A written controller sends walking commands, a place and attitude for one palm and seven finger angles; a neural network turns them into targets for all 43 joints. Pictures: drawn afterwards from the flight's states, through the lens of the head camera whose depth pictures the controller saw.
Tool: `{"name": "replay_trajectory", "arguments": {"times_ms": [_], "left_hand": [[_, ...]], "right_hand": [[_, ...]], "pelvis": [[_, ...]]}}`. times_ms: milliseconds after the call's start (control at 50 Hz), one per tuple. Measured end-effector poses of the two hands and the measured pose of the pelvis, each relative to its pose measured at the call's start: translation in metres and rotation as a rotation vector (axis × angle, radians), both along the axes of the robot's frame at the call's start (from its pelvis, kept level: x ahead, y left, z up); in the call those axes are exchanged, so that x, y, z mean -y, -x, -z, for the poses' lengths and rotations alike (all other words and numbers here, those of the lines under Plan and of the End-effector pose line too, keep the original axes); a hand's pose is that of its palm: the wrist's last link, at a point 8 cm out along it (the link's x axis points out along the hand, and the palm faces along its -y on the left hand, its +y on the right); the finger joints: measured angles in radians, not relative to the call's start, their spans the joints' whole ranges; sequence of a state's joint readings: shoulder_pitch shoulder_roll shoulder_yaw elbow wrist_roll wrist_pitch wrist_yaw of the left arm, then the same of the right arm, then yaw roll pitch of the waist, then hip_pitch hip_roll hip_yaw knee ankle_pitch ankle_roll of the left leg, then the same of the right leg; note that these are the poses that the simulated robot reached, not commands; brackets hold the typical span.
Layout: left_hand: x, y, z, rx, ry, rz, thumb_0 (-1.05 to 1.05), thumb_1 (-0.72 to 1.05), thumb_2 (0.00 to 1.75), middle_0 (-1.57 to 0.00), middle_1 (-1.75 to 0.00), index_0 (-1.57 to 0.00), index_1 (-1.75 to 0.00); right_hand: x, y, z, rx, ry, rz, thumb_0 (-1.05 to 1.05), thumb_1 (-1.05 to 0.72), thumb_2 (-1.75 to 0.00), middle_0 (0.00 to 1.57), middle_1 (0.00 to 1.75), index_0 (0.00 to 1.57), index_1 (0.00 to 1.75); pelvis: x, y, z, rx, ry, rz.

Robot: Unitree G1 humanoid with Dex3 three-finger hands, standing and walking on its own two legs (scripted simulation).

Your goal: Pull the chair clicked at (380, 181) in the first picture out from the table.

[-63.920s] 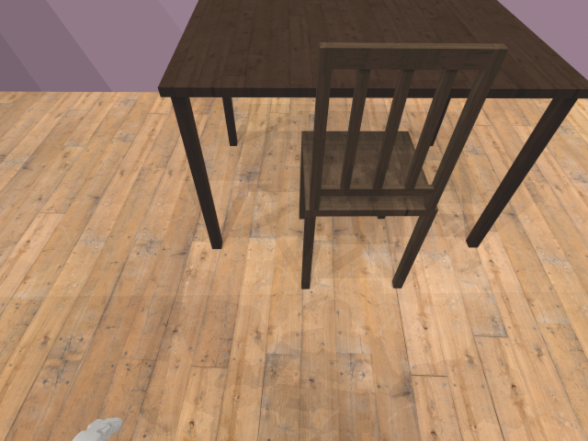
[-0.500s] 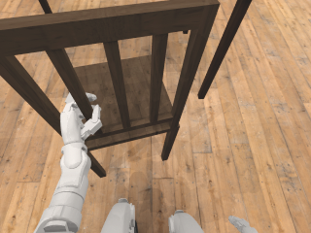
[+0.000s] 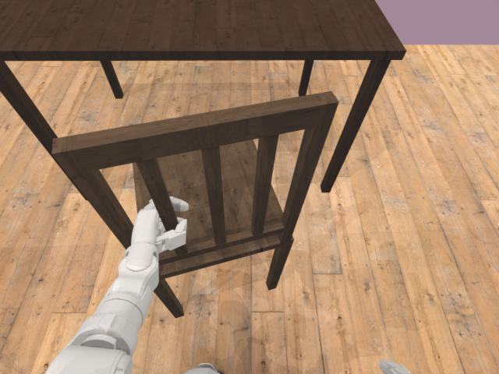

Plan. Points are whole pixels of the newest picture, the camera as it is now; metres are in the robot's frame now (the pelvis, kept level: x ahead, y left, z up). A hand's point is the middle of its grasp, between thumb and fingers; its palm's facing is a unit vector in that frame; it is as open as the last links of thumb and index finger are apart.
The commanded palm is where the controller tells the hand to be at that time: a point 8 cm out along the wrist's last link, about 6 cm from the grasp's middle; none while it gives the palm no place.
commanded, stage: step backward, pulling the chair out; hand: left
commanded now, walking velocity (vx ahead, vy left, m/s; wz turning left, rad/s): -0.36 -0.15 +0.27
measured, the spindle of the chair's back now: (216, 203) +0.42 +0.06 -0.03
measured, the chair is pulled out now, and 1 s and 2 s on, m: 0.30 0.42 0.53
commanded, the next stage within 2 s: stop walking, hand still on the chair in 1.88 s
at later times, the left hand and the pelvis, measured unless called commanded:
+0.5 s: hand (183, 285) +0.27 +0.11 -0.05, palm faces +0.09 -0.98 -0.15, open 5.5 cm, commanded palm +0.26 +0.16 -0.05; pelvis -0.06 -0.04 +0.01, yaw +3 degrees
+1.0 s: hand (183, 305) +0.24 +0.11 -0.05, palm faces +0.06 -0.98 -0.17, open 5.5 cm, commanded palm +0.21 +0.15 -0.04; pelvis -0.11 -0.05 +0.01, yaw +6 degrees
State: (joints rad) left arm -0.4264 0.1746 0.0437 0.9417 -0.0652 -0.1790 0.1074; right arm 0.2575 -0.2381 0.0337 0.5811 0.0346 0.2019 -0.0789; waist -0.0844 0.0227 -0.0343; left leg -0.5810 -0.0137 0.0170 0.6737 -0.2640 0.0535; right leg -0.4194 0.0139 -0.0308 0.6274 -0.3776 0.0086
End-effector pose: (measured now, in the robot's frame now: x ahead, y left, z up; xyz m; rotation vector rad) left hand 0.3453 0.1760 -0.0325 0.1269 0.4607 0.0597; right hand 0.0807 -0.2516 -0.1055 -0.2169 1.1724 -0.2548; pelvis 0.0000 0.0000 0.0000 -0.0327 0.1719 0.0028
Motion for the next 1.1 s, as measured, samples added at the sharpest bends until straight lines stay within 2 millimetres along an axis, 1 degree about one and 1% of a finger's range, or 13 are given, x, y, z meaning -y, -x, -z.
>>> {"name": "replay_trajectory", "arguments": {"times_ms": [120,200,300,380,460,520,600,660,760,860,920,1000,1100], "left_hand": [[0.001,0.017,-0.001,-0.013,-0.001,0.016,0.07,0.70,0.72,-0.25,-1.11,-0.47,-1.45],[0.005,0.038,-0.002,-0.019,-0.002,0.012,0.06,0.69,0.72,-0.24,-1.10,-0.47,-1.45],[0.011,0.066,-0.003,-0.025,-0.003,-0.009,0.06,0.69,0.73,-0.24,-1.10,-0.48,-1.45],[0.015,0.084,-0.003,-0.031,-0.005,-0.041,0.06,0.68,0.74,-0.24,-1.09,-0.48,-1.45],[0.017,0.096,-0.003,-0.035,-0.010,-0.062,0.06,0.67,0.75,-0.25,-1.08,-0.49,-1.45],[0.017,0.101,-0.003,-0.035,-0.013,-0.066,0.06,0.67,0.75,-0.26,-1.08,-0.49,-1.45],[0.015,0.103,-0.003,-0.030,-0.017,-0.045,0.06,0.67,0.75,-0.25,-1.09,-0.50,-1.45],[0.013,0.102,-0.003,-0.026,-0.020,-0.011,0.05,0.67,0.74,-0.25,-1.10,-0.50,-1.45],[0.011,0.102,-0.003,-0.016,-0.022,0.020,0.05,0.67,0.74,-0.23,-1.13,-0.50,-1.45],[0.012,0.107,-0.002,-0.012,-0.028,0.007,0.05,0.66,0.75,-0.23,-1.15,-0.50,-1.45],[0.014,0.115,-0.002,-0.007,-0.034,-0.010,0.05,0.65,0.75,-0.24,-1.15,-0.50,-1.45],[0.019,0.131,-0.002,-0.003,-0.038,-0.037,0.05,0.65,0.76,-0.24,-1.16,-0.50,-1.45],[0.026,0.152,-0.002,-0.003,-0.034,-0.074,0.05,0.65,0.76,-0.24,-1.17,-0.50,-1.45]], "right_hand": [[0.004,0.014,-0.002,0.014,-0.002,-0.010,0.01,-0.91,-0.90,0.20,0.30,0.20,0.30],[0.002,0.023,0.002,0.020,-0.034,-0.023,0.01,-0.91,-0.90,0.20,0.30,0.20,0.30],[0.005,0.030,0.005,0.034,-0.063,-0.051,0.01,-0.91,-0.90,0.20,0.30,0.20,0.30],[0.015,0.032,0.005,0.064,-0.061,-0.075,0.01,-0.91,-0.90,0.21,0.30,0.20,0.30],[0.030,0.033,0.003,0.098,-0.036,-0.083,0.01,-0.91,-0.90,0.21,0.30,0.20,0.30],[0.041,0.034,-0.001,0.112,-0.003,-0.084,0.01,-0.91,-0.90,0.21,0.30,0.20,0.30],[0.049,0.035,-0.004,0.114,0.054,-0.089,0.01,-0.91,-0.90,0.20,0.30,0.20,0.30],[0.046,0.036,-0.008,0.101,0.078,-0.099,0.01,-0.91,-0.90,0.20,0.30,0.20,0.30],[0.027,0.040,-0.010,0.093,0.063,-0.141,0.01,-0.91,-0.90,0.20,0.30,0.20,0.30],[0.005,0.049,-0.002,0.096,-0.017,-0.166,0.01,-0.91,-0.90,0.20,0.30,0.20,0.30],[-0.001,0.058,0.004,0.102,-0.066,-0.168,0.01,-0.91,-0.90,0.20,0.30,0.20,0.30],[0.004,0.071,0.011,0.101,-0.098,-0.155,0.01,-0.91,-0.90,0.21,0.30,0.20,0.30],[0.031,0.085,0.011,0.073,-0.059,-0.145,0.01,-0.91,-0.90,0.21,0.30,0.20,0.30]], "pelvis": [[0.001,0.018,-0.006,0.033,-0.008,0.003],[0.008,0.029,-0.009,0.055,-0.005,-0.002],[0.021,0.042,-0.011,0.083,-0.002,-0.019],[0.032,0.052,-0.011,0.108,0.001,-0.034],[0.038,0.060,-0.010,0.131,0.003,-0.049],[0.038,0.063,-0.010,0.143,0.000,-0.060],[0.030,0.063,-0.009,0.137,0.007,-0.078],[0.024,0.067,-0.011,0.133,-0.011,-0.087],[0.019,0.080,-0.012,0.124,-0.032,-0.083],[0.026,0.095,-0.011,0.120,-0.028,-0.091],[0.035,0.104,-0.010,0.126,-0.024,-0.093],[0.049,0.114,-0.007,0.135,-0.010,-0.098],[0.058,0.123,-0.008,0.139,-0.025,-0.124]]}}
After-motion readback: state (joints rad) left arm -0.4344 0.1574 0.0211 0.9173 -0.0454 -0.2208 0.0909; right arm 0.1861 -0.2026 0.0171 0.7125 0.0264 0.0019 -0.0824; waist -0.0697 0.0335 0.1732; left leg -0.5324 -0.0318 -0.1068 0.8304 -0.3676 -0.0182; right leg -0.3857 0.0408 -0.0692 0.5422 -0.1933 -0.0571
